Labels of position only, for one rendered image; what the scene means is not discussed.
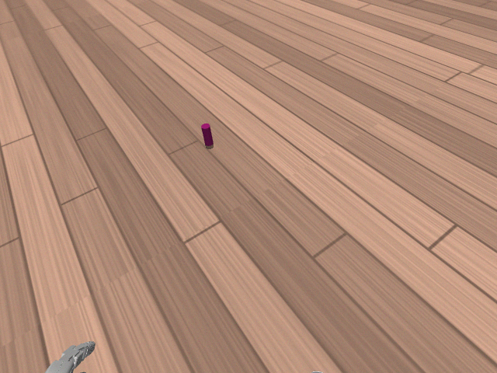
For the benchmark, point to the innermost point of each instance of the left robot hand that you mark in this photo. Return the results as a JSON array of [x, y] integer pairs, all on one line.
[[71, 358]]

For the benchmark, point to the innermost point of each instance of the can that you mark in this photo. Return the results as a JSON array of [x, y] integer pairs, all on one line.
[[207, 134]]

